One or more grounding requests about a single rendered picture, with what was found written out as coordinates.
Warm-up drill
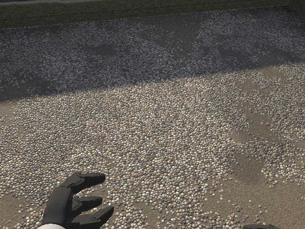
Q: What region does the robot left hand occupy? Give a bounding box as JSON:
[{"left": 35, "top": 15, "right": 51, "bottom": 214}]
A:
[{"left": 41, "top": 172, "right": 114, "bottom": 229}]

